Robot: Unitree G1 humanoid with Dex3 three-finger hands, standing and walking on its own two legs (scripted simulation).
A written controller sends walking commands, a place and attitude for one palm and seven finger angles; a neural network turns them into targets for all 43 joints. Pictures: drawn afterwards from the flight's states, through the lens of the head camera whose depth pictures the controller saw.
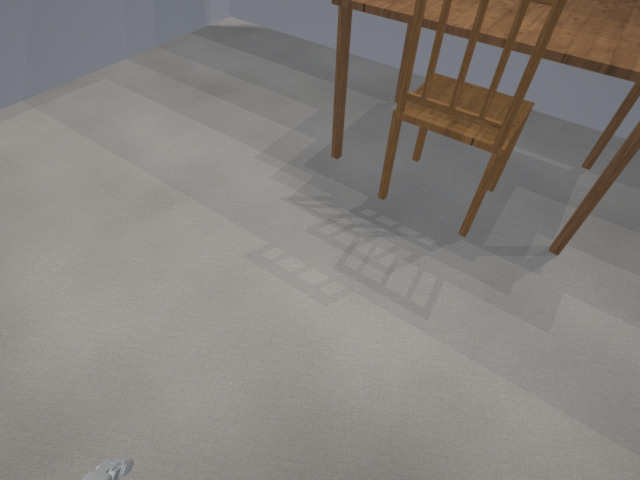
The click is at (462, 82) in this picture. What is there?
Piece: chair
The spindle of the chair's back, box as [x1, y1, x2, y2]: [449, 0, 488, 108]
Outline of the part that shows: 488,0 480,0 449,106 454,108 456,106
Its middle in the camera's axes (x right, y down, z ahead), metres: +0.47 -0.59 +1.24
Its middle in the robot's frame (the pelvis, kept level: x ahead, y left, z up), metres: +1.34 -0.41 -0.05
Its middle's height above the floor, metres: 0.72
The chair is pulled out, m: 0.00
